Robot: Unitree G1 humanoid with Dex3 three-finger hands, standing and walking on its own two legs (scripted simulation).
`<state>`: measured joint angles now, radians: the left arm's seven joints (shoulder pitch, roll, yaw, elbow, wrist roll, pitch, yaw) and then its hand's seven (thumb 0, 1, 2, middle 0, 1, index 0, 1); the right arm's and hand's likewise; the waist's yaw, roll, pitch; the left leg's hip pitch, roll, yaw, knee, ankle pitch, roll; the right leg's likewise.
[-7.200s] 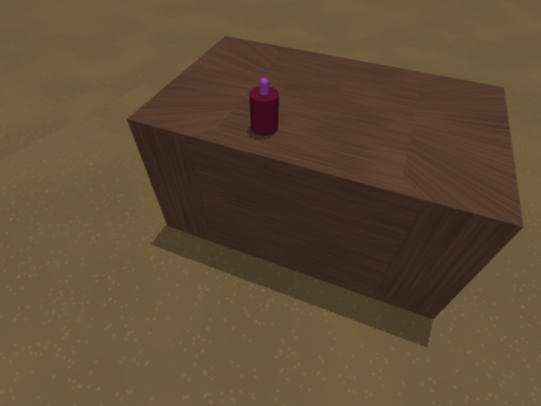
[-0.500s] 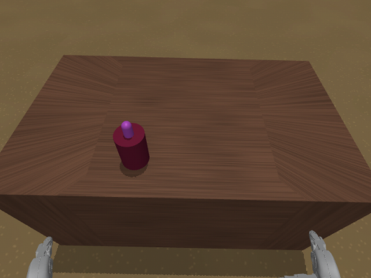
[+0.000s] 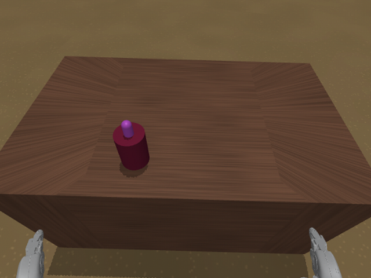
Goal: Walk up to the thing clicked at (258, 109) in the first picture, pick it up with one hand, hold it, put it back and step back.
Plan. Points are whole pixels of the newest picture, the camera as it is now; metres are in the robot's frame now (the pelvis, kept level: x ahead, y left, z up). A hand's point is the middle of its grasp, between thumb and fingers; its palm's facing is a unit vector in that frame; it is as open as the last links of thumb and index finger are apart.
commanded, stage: rise first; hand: left
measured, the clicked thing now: (131, 141) +0.50 +0.16 -0.05
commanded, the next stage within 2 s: none
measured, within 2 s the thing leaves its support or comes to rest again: neither
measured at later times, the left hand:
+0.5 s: hand (59, 258) +0.19 +0.27 -0.05, palm faces +0.35 -0.88 -0.33, open 17.4 cm
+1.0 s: hand (55, 248) +0.21 +0.28 -0.03, palm faces +0.37 -0.87 -0.31, open 17.4 cm
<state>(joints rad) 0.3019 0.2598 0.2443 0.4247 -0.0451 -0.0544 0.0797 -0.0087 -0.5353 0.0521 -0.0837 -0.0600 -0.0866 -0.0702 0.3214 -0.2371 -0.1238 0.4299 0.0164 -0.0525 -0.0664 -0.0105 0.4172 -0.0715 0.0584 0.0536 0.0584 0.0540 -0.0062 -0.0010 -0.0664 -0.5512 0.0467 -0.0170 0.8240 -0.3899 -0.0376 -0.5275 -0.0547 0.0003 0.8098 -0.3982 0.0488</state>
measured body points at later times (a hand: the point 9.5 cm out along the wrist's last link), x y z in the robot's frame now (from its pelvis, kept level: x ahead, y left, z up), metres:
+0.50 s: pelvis +0.00 +0.00 -0.01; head +0.02 +0.00 +0.44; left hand +0.17 +0.32 -0.03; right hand +0.15 -0.27 -0.05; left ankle +0.02 +0.14 -0.70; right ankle +0.01 -0.15 -0.70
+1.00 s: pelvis +0.00 +0.00 -0.01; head +0.02 +0.01 +0.44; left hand +0.18 +0.32 -0.01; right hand +0.15 -0.26 -0.04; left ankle +0.02 +0.14 -0.70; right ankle +0.01 -0.15 -0.70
